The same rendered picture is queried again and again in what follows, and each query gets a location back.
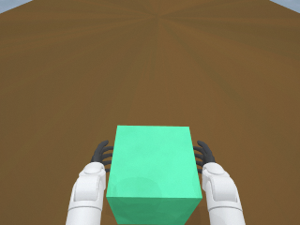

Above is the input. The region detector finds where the left robot forearm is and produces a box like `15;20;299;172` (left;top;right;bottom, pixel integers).
66;162;106;225

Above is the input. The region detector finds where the carton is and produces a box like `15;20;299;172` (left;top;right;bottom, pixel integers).
106;126;203;225

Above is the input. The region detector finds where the right robot forearm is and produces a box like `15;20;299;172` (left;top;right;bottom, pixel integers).
202;162;246;225

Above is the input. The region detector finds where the right robot hand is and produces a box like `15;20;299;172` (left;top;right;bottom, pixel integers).
192;140;216;174

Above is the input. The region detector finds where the left robot hand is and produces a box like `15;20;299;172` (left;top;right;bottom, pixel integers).
90;140;114;173

